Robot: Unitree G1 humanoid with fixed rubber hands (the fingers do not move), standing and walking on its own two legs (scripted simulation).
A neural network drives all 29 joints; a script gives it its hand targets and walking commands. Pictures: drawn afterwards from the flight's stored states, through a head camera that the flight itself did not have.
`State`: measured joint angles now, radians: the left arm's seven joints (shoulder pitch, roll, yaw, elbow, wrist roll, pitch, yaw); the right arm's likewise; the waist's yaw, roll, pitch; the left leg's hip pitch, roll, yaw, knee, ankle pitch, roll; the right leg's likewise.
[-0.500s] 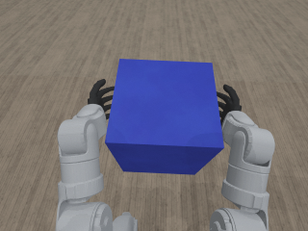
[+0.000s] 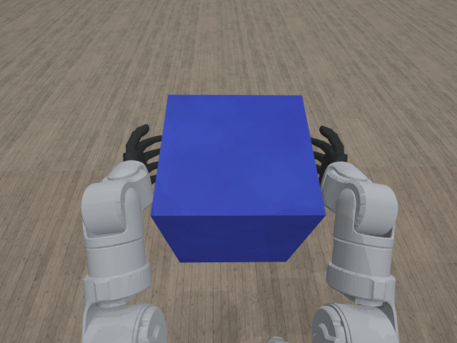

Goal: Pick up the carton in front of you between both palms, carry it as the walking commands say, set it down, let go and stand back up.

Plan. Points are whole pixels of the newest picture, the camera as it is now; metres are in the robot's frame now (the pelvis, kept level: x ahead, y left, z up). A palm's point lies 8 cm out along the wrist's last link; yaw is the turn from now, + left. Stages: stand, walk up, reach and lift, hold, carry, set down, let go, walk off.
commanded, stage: carry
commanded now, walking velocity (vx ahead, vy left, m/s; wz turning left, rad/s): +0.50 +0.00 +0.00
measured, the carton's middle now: (234, 188) +0.36 +0.00 +0.10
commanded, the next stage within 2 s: none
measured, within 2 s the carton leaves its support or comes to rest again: neither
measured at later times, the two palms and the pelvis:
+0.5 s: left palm (167, 63) +0.66 +0.15 +0.18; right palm (298, 69) +0.64 -0.15 +0.18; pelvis +0.31 +0.02 +0.03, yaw -1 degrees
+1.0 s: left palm (181, 12) +0.95 +0.14 +0.21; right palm (281, 12) +0.97 -0.16 +0.20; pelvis +0.61 -0.03 +0.07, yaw +0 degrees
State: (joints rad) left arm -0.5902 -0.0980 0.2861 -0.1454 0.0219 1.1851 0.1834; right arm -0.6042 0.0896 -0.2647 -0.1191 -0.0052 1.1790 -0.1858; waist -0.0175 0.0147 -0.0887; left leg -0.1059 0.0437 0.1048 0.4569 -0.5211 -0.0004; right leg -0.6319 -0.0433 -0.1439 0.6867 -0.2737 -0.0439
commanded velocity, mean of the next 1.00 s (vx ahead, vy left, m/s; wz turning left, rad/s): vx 0.50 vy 0.00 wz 0.00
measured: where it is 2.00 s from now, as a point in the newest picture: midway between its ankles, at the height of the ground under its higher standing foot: (228, 152)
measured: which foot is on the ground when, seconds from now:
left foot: down 0.00-0.04, up 0.06-0.40, down 0.42-0.86, up 0.88-1.00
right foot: up 0.00-0.00, down 0.02-0.46, up 0.48-0.84, down 0.86-1.00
